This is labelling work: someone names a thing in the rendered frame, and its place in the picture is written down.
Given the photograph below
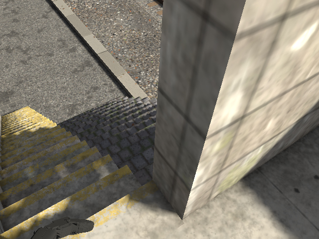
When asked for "left robot hand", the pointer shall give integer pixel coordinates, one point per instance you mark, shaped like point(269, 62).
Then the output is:
point(63, 227)

